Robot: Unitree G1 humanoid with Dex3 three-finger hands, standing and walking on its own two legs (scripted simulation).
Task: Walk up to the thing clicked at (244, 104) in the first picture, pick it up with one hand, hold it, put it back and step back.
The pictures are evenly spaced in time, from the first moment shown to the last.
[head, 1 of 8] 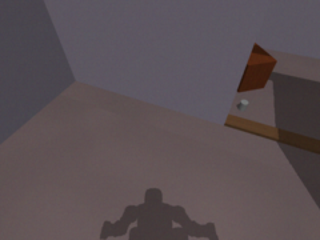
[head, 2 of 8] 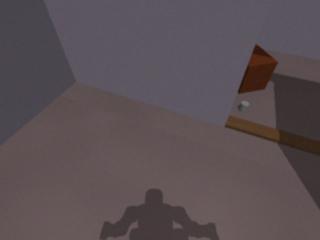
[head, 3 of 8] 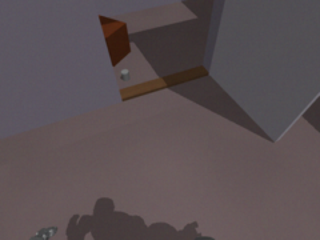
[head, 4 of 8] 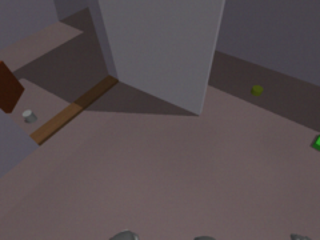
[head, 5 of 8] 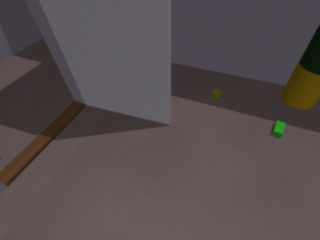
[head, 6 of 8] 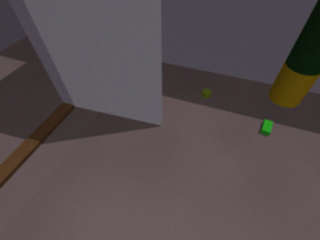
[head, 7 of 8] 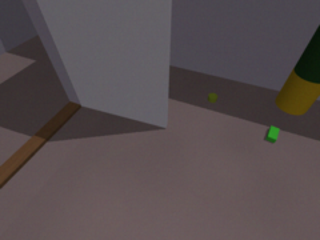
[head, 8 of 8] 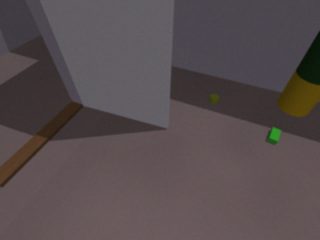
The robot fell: no
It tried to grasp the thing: no
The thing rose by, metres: 0.00
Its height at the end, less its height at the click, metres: +0.00
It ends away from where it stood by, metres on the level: 0.00
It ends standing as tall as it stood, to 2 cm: yes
